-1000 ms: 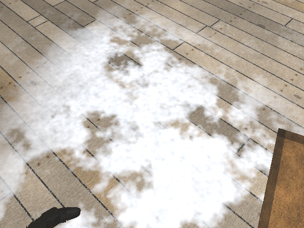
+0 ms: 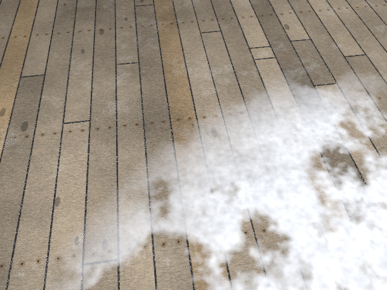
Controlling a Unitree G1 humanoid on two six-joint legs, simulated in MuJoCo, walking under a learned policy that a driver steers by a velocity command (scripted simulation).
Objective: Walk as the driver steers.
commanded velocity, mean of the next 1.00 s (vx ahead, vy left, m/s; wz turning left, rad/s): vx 0.00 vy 0.00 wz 0.08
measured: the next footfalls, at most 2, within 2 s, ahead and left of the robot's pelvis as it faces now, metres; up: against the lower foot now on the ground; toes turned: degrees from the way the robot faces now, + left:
left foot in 0.30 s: +0.02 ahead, +0.13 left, +0.00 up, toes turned -1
left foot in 1.48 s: -0.13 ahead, +0.08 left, +0.00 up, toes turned +3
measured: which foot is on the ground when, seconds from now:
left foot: down 0.00-0.00, up 0.02-0.28, down 0.30-1.00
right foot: down 0.00-1.00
